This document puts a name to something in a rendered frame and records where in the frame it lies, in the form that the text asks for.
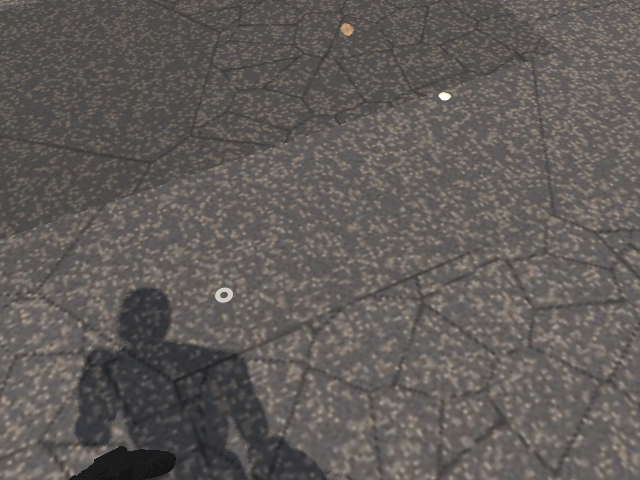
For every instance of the robot left hand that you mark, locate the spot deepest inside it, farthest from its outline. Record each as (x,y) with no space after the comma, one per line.
(120,464)

